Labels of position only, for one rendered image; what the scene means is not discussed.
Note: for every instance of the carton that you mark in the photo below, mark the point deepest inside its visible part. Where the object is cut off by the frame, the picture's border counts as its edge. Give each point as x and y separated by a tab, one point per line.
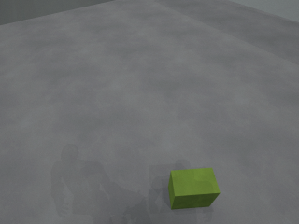
192	188

